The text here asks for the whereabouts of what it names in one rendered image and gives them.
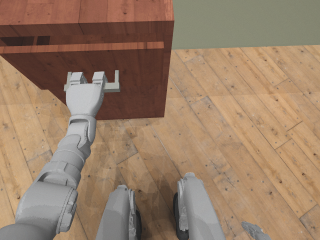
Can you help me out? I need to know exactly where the left robot upper arm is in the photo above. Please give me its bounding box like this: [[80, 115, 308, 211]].
[[0, 181, 78, 240]]

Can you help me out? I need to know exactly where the cabinet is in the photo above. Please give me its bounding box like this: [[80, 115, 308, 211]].
[[0, 0, 175, 121]]

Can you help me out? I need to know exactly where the robot right hand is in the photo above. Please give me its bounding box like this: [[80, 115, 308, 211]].
[[241, 221, 272, 240]]

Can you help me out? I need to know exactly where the robot left hand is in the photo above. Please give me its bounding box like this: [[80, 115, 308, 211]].
[[66, 71, 108, 118]]

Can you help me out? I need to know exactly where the drawer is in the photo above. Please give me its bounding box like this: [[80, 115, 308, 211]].
[[0, 32, 164, 90]]

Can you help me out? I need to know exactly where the right robot shin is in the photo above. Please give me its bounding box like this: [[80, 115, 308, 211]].
[[178, 172, 204, 230]]

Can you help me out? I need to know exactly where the robot left forearm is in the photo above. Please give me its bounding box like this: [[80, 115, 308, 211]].
[[15, 114, 97, 222]]

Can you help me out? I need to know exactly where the handle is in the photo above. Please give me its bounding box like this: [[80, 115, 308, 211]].
[[64, 70, 121, 93]]

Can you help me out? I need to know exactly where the robot left thigh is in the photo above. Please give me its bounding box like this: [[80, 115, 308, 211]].
[[95, 188, 136, 240]]

